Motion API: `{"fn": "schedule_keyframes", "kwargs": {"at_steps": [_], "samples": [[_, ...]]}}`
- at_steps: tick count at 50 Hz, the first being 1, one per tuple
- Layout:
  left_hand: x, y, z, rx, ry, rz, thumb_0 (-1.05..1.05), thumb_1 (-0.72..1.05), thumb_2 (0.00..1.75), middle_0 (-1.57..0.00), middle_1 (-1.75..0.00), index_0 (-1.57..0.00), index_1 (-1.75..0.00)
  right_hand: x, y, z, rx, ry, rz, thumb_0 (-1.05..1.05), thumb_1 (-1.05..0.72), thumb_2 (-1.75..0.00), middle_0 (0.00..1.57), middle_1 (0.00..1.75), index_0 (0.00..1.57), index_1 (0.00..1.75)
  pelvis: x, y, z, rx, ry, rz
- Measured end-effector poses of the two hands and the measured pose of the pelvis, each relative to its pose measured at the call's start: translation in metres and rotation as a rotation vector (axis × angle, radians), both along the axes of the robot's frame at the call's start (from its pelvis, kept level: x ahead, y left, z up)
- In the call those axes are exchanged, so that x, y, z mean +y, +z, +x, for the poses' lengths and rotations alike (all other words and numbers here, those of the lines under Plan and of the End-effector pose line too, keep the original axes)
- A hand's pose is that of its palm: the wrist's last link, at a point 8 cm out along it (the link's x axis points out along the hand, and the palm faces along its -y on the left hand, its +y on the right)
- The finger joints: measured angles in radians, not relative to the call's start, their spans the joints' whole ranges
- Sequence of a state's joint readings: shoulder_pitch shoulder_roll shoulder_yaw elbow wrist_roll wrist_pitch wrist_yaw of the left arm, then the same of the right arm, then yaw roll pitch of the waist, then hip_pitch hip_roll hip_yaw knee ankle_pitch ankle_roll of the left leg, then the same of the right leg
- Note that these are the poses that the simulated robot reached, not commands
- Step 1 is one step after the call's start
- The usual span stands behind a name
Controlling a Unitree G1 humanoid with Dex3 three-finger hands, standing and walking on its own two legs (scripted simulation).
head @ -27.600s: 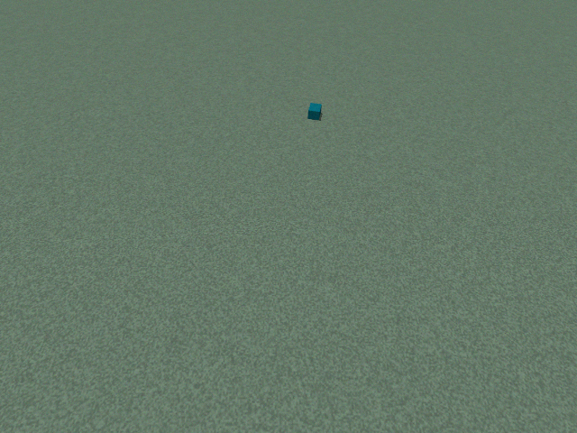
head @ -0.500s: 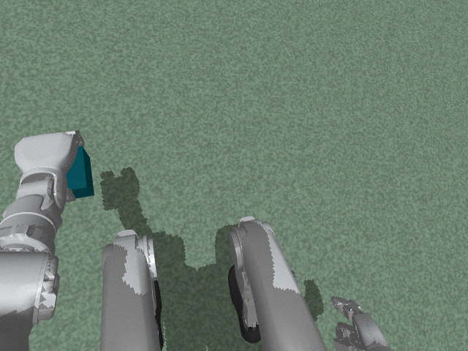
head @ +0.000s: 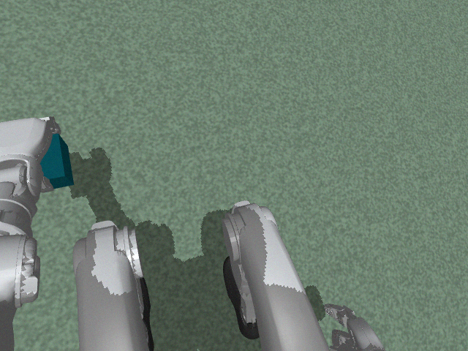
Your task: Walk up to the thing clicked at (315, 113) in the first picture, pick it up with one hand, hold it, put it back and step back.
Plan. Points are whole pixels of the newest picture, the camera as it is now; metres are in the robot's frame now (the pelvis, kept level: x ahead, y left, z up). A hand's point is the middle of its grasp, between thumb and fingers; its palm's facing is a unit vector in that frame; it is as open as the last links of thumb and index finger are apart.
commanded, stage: crouch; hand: left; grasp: from above
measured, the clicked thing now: (46, 163) +0.46 +0.27 -0.21
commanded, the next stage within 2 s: lower in 0.24 s
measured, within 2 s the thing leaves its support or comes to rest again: rests again in 1.56 s
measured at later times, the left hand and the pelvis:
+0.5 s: hand (45, 164) +0.45 +0.27 -0.21, palm faces -0.46 -0.07 -0.89, open 11.1 cm; pelvis +0.00 +0.00 -0.04, yaw -2 degrees
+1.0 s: hand (56, 168) +0.46 +0.27 -0.27, palm faces -0.44 -0.10 -0.89, open 11.2 cm; pelvis +0.00 +0.00 -0.07, yaw -4 degrees
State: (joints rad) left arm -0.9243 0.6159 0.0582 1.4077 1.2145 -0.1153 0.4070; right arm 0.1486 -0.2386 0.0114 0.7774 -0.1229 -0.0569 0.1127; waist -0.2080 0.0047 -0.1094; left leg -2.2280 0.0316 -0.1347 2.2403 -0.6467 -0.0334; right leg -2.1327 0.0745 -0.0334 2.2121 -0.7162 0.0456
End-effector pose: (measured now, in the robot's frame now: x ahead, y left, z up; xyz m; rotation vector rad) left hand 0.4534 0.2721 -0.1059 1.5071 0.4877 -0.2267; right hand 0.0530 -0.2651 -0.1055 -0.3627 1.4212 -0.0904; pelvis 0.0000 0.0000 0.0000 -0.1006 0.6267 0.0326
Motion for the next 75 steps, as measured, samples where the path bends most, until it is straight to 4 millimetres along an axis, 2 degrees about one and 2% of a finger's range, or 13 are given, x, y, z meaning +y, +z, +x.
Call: {"fn": "schedule_keyframes", "kwargs": {"at_steps": [17, 34, 46, 56, 75], "samples": [[0.0, -0.031, 0.008, 0.001, 0.01, -0.001, -0.01, -0.13, 0.48, -0.67, -0.43, -0.68, -0.46, -0.005, -0.025, -0.017, 0.032, 0.024, -0.002, 0.0, -0.92, -0.9, 0.2, 0.3, 0.2, 0.3, -0.003, -0.031, -0.004, -0.034, -0.016, -0.004], [0.002, -0.074, 0.009, 0.013, 0.009, -0.022, -0.01, -0.14, 0.52, -0.66, -0.45, -0.67, -0.49, -0.008, -0.037, -0.016, 0.056, 0.074, -0.02, 0.0, -0.92, -0.9, 0.2, 0.3, 0.2, 0.3, -0.003, -0.053, -0.001, -0.058, -0.031, -0.021], [0.002, -0.097, 0.009, 0.011, 0.021, -0.016, -0.01, -0.15, 0.55, -0.66, -0.46, -0.66, -0.49, -0.003, -0.044, -0.014, 0.061, 0.102, -0.001, 0.0, -0.92, -0.9, 0.2, 0.3, 0.2, 0.3, -0.002, -0.062, 0.002, -0.067, -0.041, -0.031], [0.001, -0.112, 0.015, 0.005, 0.033, -0.029, -0.01, -0.16, 0.55, -0.66, -0.46, -0.67, -0.5, -0.003, -0.044, -0.019, 0.071, 0.127, 0.004, 0.0, -0.91, -0.89, 0.2, 0.3, 0.2, 0.3, -0.001, -0.069, 0.002, -0.088, -0.053, -0.046], [0.002, -0.131, 0.014, -0.005, 0.037, -0.041, -0.01, -0.16, 0.55, -0.68, -0.42, -0.69, -0.46, 0.001, -0.03, -0.035, 0.094, 0.172, -0.01, 0.0, -0.91, -0.9, 0.2, 0.3, 0.2, 0.3, 0.003, -0.074, -0.001, -0.126, -0.07, -0.077]]}}
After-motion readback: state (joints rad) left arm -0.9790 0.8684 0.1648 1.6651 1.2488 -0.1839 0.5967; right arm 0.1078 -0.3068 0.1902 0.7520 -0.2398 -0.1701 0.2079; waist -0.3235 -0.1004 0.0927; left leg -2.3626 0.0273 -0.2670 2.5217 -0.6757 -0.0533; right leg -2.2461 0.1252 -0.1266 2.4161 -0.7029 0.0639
